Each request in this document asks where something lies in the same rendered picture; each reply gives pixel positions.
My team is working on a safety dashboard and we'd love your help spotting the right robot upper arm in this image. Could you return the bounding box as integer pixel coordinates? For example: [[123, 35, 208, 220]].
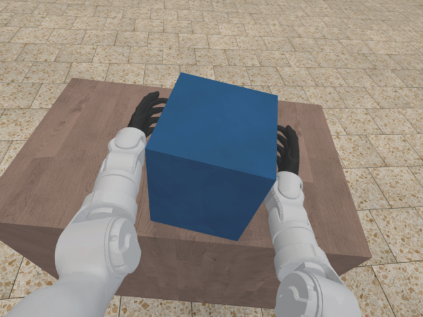
[[274, 270, 361, 317]]

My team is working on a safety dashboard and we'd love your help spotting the left robot upper arm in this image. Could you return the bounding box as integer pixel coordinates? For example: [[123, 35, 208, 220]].
[[4, 216, 141, 317]]

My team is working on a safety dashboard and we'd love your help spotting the robot right forearm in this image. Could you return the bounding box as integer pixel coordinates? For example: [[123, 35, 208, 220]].
[[264, 171, 345, 286]]

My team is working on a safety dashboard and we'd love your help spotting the right robot hand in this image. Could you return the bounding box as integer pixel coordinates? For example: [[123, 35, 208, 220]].
[[277, 125, 299, 175]]

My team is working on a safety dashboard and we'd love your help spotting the pedestal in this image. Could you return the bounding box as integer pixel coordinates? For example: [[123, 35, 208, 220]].
[[0, 78, 372, 309]]

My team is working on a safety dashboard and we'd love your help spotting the carton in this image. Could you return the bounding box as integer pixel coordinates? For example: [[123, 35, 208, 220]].
[[145, 73, 278, 241]]

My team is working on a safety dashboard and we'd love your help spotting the robot left forearm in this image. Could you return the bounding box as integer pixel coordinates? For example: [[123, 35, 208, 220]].
[[55, 127, 146, 272]]

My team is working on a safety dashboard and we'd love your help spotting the left robot hand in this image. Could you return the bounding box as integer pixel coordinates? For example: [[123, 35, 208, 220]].
[[127, 91, 168, 137]]

